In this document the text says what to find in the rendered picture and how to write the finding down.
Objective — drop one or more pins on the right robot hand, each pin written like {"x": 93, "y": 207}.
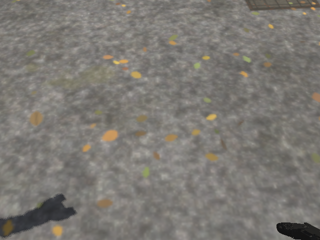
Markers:
{"x": 299, "y": 231}

